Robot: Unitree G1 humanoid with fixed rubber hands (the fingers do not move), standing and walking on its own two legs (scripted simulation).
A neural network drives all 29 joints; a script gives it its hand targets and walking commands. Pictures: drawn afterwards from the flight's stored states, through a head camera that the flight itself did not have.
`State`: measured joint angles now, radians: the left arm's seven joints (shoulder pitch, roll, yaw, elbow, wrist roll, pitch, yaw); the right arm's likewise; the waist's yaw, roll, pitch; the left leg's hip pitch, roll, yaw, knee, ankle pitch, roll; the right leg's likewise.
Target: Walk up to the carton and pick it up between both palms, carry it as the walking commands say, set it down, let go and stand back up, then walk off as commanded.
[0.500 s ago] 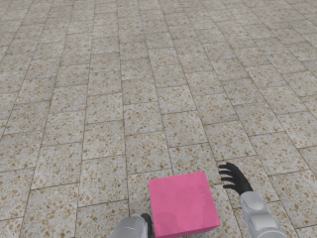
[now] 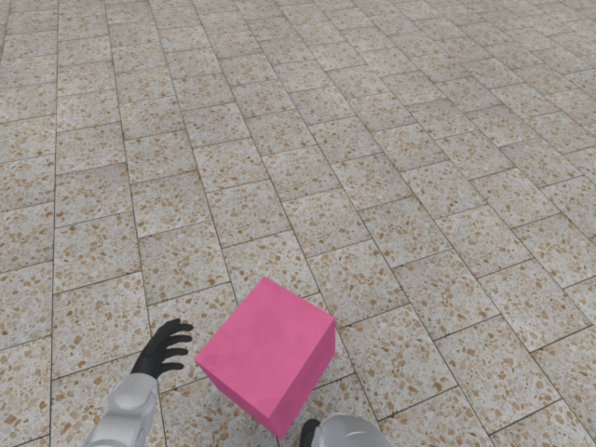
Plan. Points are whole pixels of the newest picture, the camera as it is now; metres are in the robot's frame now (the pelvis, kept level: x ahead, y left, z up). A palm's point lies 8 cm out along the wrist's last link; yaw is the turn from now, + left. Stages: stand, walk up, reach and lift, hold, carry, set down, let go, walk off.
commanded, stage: walk off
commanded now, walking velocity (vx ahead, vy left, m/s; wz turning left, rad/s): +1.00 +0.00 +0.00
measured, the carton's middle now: (272, 355) +0.39 +0.01 -0.60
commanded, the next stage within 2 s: stand in 1.70 s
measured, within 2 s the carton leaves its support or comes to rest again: rests again in 1.92 s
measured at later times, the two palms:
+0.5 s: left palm (101, 269) +0.43 +0.31 -0.12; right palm (361, 186) +0.59 -0.20 -0.10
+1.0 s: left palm (164, 82) +0.99 +0.27 -0.11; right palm (356, 104) +0.89 -0.24 -0.11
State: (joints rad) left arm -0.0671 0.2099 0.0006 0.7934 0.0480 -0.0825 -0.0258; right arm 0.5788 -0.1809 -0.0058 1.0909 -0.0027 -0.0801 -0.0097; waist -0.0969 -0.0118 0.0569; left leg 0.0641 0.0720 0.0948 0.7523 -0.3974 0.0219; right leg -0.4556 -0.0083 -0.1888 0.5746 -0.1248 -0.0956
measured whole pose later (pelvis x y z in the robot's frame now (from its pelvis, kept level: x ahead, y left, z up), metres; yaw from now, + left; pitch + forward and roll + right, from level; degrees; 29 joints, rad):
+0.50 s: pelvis +0.46 +0.05 +0.01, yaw -1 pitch +0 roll +0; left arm 0.39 0.23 0.04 1.01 -0.01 -0.09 0.01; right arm 0.13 -0.26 -0.03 0.89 -0.05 -0.09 0.03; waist 0.05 0.00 0.07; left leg -0.37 0.01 0.17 0.58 -0.22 0.07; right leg -0.24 -0.07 0.01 1.28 -0.33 -0.05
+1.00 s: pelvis +0.90 +0.01 +0.01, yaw +0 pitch +0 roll -1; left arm 0.20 0.26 0.04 0.94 0.05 -0.09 -0.02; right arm 0.37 -0.22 -0.03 0.98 0.00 -0.09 -0.01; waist -0.04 0.00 0.04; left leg -0.35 0.09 -0.01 1.30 -0.30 0.05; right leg -0.26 0.02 -0.18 0.52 -0.26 -0.07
